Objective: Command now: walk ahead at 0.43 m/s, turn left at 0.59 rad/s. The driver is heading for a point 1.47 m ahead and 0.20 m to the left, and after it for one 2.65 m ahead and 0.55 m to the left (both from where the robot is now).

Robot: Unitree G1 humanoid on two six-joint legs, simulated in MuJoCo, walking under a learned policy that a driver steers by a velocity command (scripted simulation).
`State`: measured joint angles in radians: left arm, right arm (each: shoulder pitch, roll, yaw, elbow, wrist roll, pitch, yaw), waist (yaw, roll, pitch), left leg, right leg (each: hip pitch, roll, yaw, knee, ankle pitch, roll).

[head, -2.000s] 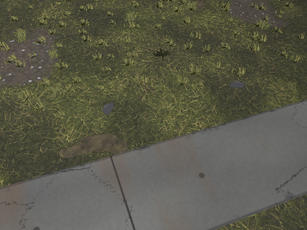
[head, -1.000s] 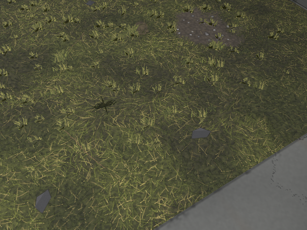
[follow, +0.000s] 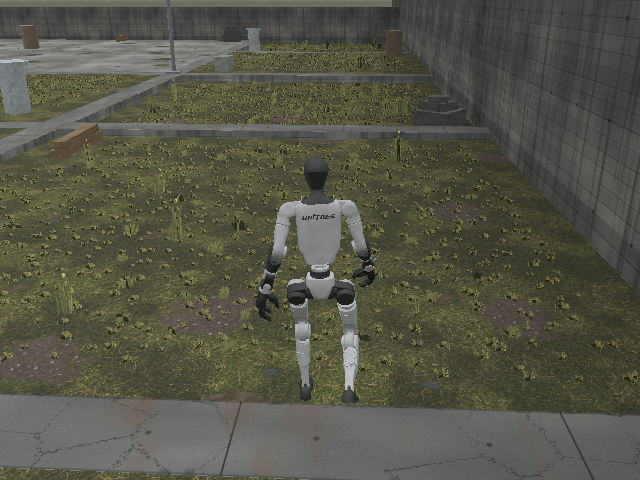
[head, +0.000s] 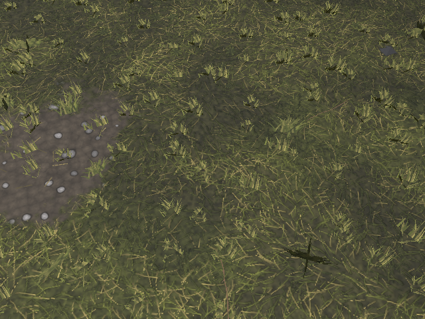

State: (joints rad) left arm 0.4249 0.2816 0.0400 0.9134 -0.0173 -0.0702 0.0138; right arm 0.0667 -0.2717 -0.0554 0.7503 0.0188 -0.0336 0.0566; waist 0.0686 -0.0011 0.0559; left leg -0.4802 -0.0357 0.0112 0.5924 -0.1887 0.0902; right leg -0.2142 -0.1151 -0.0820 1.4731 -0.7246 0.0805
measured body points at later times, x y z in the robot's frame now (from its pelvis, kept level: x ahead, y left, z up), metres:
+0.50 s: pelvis +0.19 -0.03 +0.01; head +0.23 -0.04 +0.46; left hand +0.28 +0.26 -0.08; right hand +0.41 -0.27 -0.11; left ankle +0.13 +0.08 -0.65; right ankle +0.31 -0.12 -0.72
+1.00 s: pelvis +0.21 +0.01 +0.01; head +0.23 +0.03 +0.46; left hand +0.20 +0.32 -0.11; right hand +0.45 -0.16 -0.09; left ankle +0.17 +0.10 -0.72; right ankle +0.23 -0.13 -0.67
